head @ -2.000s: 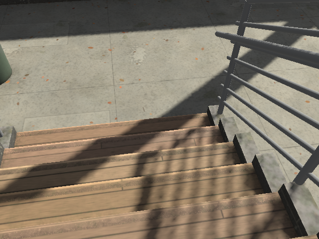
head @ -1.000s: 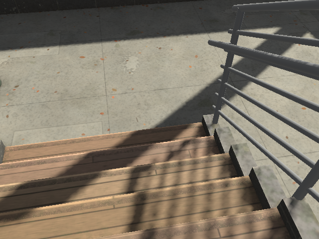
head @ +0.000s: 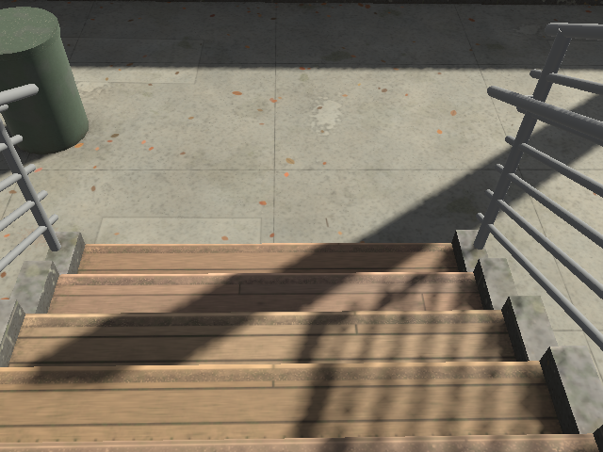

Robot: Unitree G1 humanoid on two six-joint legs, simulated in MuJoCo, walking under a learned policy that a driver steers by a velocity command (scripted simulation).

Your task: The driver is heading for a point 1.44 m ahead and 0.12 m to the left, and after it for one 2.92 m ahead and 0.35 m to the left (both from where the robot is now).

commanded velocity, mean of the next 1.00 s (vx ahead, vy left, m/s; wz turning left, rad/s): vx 0.48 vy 0.00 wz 0.00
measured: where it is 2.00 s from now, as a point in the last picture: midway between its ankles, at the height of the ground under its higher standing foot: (295, 354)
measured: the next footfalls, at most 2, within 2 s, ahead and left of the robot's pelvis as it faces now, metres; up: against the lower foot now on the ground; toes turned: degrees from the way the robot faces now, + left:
right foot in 0.36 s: +0.24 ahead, +0.00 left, -0.16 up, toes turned +5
left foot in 0.76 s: +0.51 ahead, +0.22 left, -0.33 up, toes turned +3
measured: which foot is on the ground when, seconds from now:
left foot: down 0.00-0.34, up 0.36-0.74, down 0.76-1.00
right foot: down 0.00-0.10, up 0.12-0.34, down 0.36-0.76, up 0.78-1.00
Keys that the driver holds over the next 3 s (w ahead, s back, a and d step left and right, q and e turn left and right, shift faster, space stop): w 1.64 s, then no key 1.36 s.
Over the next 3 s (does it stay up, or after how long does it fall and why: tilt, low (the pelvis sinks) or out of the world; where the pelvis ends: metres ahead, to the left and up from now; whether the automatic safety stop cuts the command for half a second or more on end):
stays up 1.09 0.19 -0.64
